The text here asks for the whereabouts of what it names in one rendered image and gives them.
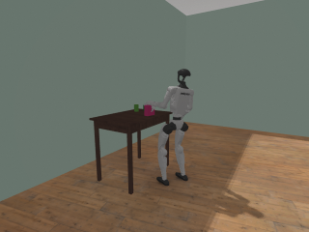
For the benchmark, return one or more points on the left robot shin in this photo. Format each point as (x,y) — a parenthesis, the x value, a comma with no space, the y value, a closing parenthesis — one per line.
(162,162)

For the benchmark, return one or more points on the left robot upper arm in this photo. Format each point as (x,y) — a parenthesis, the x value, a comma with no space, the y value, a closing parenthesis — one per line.
(171,90)

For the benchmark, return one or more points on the robot right forearm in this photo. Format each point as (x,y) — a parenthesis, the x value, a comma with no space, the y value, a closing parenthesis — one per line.
(182,115)

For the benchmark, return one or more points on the robot left forearm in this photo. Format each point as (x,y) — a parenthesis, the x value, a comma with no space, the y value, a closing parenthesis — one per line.
(157,104)

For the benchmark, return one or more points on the right robot upper arm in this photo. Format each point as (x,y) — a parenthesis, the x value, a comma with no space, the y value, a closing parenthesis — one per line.
(190,102)

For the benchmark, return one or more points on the table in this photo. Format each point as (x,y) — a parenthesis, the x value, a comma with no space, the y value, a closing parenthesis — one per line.
(128,122)

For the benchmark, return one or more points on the humanoid robot head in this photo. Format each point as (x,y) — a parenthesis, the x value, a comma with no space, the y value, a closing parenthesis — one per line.
(184,73)

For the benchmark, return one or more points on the sponge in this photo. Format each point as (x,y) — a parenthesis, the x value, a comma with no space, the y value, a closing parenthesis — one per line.
(148,110)

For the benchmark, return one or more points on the left robot hand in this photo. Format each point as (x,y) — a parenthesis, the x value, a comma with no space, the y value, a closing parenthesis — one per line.
(150,103)

